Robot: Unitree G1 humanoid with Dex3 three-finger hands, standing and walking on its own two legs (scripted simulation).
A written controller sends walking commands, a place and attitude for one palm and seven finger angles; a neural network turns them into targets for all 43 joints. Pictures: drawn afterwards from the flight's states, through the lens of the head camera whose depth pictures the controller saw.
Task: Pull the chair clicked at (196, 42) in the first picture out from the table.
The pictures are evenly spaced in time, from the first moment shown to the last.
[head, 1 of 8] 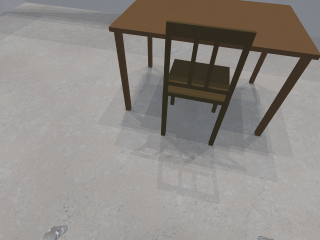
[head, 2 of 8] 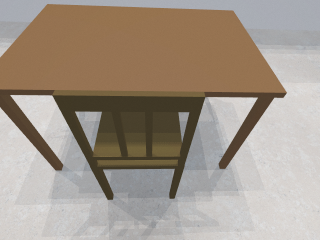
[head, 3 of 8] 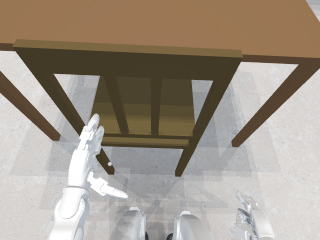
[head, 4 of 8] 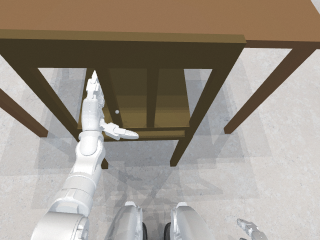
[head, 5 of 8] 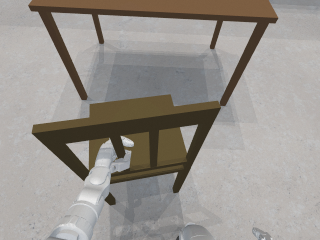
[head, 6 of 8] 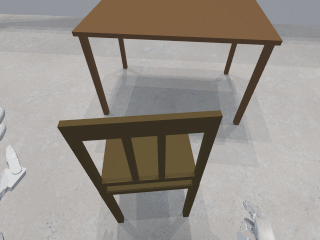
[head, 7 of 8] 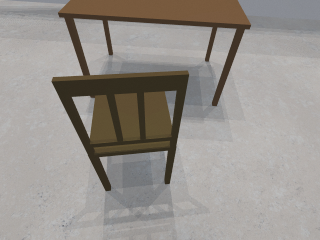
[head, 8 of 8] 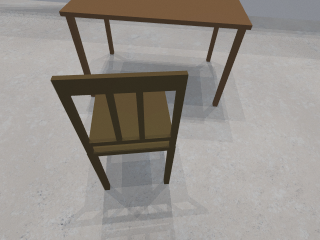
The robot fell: no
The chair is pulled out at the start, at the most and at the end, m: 0.00 0.60 0.60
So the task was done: yes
